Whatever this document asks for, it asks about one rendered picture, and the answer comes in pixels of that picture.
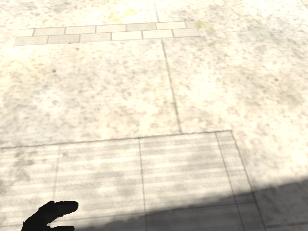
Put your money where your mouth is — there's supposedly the robot left hand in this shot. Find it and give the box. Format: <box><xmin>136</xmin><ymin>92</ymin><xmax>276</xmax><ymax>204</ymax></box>
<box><xmin>21</xmin><ymin>200</ymin><xmax>79</xmax><ymax>231</ymax></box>

